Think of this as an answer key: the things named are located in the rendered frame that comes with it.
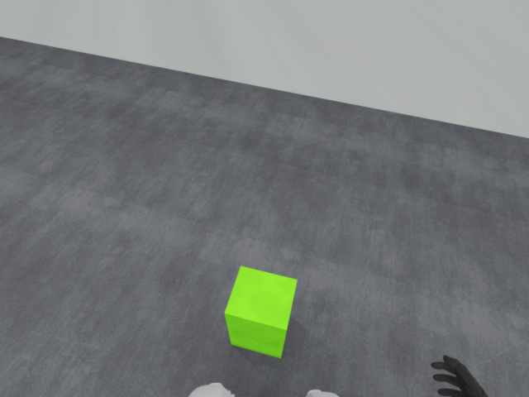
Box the carton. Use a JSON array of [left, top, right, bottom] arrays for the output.
[[225, 266, 297, 358]]

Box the right robot hand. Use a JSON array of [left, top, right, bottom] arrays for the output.
[[431, 356, 488, 397]]

